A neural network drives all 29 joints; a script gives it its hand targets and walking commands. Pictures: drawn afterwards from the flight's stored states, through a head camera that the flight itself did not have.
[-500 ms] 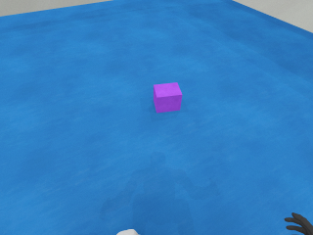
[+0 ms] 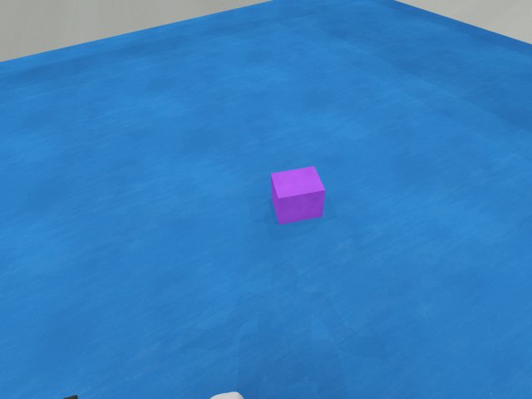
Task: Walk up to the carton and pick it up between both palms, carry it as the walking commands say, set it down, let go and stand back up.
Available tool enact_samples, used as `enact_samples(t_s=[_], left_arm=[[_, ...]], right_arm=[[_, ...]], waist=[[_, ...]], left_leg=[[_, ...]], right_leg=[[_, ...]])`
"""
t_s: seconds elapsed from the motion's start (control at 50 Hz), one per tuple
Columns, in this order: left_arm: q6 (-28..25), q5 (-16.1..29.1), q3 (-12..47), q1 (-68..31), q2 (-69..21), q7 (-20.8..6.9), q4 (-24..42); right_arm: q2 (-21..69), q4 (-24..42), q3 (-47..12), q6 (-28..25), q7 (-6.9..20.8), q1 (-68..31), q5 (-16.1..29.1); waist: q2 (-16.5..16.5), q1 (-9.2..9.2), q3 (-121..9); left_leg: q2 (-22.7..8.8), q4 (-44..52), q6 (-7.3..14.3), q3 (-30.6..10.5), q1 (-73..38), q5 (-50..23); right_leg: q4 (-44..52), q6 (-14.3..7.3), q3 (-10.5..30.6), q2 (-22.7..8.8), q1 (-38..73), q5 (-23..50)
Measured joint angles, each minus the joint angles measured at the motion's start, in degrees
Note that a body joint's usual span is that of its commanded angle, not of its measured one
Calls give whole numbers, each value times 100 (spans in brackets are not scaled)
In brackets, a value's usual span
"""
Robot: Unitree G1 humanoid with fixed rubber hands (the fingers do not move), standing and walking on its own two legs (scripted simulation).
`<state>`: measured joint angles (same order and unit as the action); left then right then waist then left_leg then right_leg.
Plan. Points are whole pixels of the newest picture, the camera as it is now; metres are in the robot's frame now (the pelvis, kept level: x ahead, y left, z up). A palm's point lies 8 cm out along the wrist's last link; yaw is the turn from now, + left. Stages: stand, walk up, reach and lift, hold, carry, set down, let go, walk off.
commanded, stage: walk up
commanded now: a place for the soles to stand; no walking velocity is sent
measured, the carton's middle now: (296, 195) +1.11 -0.03 -0.65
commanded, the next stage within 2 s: none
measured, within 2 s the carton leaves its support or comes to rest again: neither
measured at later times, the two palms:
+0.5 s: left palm (81, 331) +0.24 +0.38 -0.10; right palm (452, 308) +0.30 -0.28 -0.09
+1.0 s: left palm (118, 229) +0.46 +0.39 -0.08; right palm (426, 248) +0.43 -0.28 -0.09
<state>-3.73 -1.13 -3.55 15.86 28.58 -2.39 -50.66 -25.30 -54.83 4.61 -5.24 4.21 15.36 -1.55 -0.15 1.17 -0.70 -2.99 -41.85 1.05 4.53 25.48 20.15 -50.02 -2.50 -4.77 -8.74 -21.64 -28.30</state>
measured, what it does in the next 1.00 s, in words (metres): walks ahead: right foot, then left foot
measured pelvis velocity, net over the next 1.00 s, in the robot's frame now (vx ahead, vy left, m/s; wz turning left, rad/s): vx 0.38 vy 0.06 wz -0.02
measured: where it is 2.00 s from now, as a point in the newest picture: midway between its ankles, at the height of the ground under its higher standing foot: (275, 292)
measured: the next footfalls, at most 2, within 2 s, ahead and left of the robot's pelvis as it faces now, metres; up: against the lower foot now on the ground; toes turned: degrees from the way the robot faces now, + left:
right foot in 0.20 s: +0.19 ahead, -0.12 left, +0.00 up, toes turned -7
left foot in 0.46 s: +0.32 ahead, +0.17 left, +0.00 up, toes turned +5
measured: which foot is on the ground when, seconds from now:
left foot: down 0.00-0.20, up 0.22-0.44, down 0.46-0.76, up 0.78-1.00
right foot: up 0.00-0.18, down 0.20-0.46, up 0.48-0.72, down 0.74-1.00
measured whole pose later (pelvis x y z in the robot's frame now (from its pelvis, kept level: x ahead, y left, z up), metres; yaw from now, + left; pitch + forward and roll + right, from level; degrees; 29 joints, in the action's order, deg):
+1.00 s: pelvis +0.38 +0.06 +0.00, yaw -1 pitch -3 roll +1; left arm -4.0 -1.4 -3.4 14.2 26.1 -2.3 -49.4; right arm -25.2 -54.3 3.9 -4.3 3.2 15.9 -1.0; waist 0.8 1.0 2.1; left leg -3.0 -49.1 1.3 4.6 26.6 24.9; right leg -47.9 -1.3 -5.7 -6.8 -21.2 -23.9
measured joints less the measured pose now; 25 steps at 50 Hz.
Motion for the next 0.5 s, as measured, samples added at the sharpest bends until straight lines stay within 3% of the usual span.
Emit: enact_samples(t_s=[0.02, 0.08, 0.16, 0.22, 0.28, 0.32, 0.38, 0.44, 0.48, 0.5], left_arm=[[45, 16, -2, 12, -16, 34, -37], [68, 79, 18, -78, -82, 70, -196], [-54, 68, 77, -219, -319, -1, -246], [-246, 0, 59, -277, -486, -7, -209], [-282, 7, 66, -302, -544, 67, -151], [-272, 29, 81, -262, -557, 93, -144], [-251, 26, 75, -143, -476, 103, -105], [-185, 45, 53, -17, -277, 63, -102], [-114, 86, 71, 91, -210, 70, -138], [-61, 103, 68, 92, -217, 91, -195]], right_arm=[[-58, 45, 35, -42, -52, 13, -22], [-104, 103, 54, -62, -175, -65, -9], [-231, 173, 41, 19, -213, -45, 9], [-355, 168, 49, 114, -208, 33, 20], [-252, -40, -17, 222, -232, 17, 19], [-153, -126, -61, 204, -206, -45, 25], [10, -118, -112, 119, -151, -157, 65], [122, -20, -148, -20, -95, -293, 73], [67, 146, -100, -143, -139, -347, 11], [47, 226, -75, -177, -179, -375, 4]], waist=[[38, -33, -33], [317, -147, 98], [269, -352, 204], [-81, -403, 281], [-210, -287, 310], [-224, -190, 299], [-153, -75, 267], [57, 38, 276], [107, 79, 229], [120, 64, 218]], left_leg=[[22, -114, -6, 37, 87, -342], [163, -217, -11, 283, -67, -204], [133, -204, -4, 329, -338, 110], [-113, -841, 80, 104, -324, 619], [52, -2280, 78, -311, 98, 706], [79, -2531, 69, -304, 298, 596], [-4, -1857, 1, -184, 445, 609], [-17, -472, 1, -47, 284, 236], [39, -96, 36, 53, 215, -569], [70, -259, 39, 111, 267, -575]], right_leg=[[-509, -19, 231, 96, -247, -138], [-1432, 44, 671, 239, -836, 187], [-524, 109, 402, 311, -1002, 212], [284, 77, 122, 536, -645, 1011], [119, 122, -3, 601, -381, 671], [253, 134, -12, 579, -117, 520], [490, 222, -25, 463, 244, 409], [471, 341, 41, 249, 469, 167], [-181, 224, 221, 155, 212, -17], [-737, 146, 440, 218, -58, -43]])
